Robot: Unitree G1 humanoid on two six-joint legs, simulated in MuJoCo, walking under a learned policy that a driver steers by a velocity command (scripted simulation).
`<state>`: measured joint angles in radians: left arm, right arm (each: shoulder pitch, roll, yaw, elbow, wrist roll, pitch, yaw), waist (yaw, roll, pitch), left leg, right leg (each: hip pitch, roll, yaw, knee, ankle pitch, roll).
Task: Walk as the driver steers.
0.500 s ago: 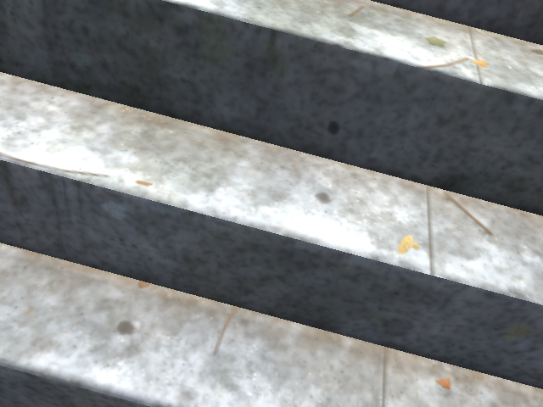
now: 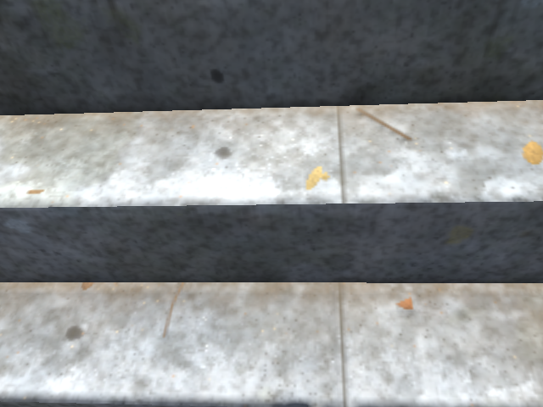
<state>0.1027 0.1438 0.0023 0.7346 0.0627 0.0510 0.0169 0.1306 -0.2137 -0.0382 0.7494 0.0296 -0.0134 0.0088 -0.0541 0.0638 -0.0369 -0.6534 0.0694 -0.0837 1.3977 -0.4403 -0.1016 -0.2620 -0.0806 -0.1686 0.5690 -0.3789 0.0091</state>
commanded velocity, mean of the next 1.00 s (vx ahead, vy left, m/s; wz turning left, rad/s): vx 0.37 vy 0.00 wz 0.16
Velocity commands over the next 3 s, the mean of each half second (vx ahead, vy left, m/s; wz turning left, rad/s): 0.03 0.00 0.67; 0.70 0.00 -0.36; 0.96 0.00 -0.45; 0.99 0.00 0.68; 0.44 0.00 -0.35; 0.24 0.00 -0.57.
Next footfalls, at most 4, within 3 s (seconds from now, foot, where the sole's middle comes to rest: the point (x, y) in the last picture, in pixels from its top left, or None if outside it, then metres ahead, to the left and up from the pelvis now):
0.44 left None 0.02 0.21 -0.77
1.00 right None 0.22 0.01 -0.55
1.30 left None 0.06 0.17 -0.56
1.50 right None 0.13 -0.02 -0.54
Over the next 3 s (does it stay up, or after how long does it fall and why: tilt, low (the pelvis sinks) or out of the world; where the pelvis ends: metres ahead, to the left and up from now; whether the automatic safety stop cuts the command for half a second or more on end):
stays up -0.14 0.19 -0.06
